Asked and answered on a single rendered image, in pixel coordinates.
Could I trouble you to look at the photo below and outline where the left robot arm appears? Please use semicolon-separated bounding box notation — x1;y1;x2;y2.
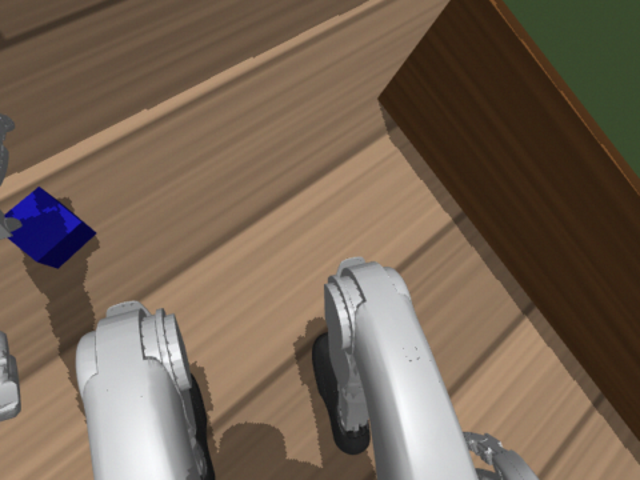
0;331;21;422

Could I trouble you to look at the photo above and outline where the cube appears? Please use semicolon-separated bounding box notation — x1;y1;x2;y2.
5;187;97;269

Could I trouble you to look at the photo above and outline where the right robot foot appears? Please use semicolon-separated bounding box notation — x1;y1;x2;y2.
312;332;370;455

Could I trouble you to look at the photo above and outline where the left robot foot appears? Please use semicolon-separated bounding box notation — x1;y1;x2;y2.
189;372;215;480

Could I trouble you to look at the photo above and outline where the left robot hand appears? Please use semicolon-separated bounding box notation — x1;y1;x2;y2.
0;113;22;240

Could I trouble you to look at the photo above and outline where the right robot hand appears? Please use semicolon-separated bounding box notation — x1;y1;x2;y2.
463;432;539;480

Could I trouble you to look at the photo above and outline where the bed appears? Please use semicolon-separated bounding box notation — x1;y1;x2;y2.
377;0;640;442

